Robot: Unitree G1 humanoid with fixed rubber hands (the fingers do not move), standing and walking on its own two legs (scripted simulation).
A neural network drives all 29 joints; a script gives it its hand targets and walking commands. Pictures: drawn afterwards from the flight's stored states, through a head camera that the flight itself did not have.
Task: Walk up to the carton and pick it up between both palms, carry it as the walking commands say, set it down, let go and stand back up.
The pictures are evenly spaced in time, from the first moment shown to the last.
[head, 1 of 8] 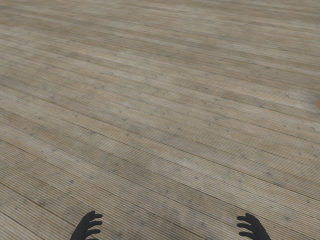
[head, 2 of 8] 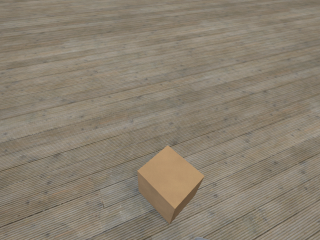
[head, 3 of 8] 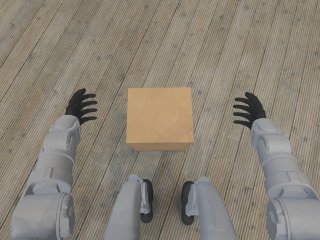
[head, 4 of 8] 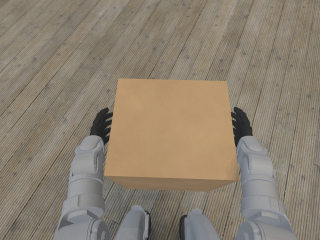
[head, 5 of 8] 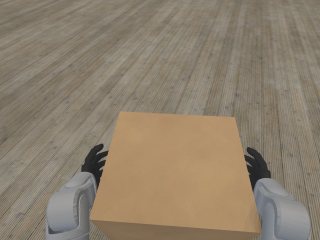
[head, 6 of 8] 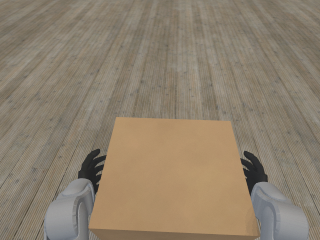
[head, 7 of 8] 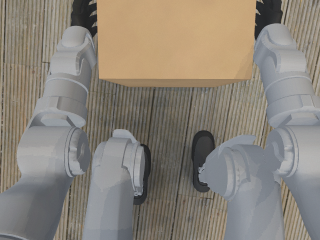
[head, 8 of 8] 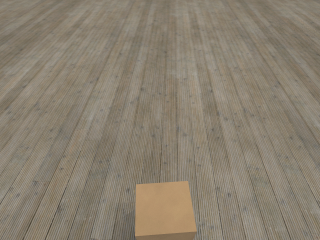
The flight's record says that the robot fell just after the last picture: no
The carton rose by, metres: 0.63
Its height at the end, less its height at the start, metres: +0.00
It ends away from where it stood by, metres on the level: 1.72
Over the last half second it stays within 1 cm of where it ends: yes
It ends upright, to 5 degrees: yes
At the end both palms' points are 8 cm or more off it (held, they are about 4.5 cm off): yes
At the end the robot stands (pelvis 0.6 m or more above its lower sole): yes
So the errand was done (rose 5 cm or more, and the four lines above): yes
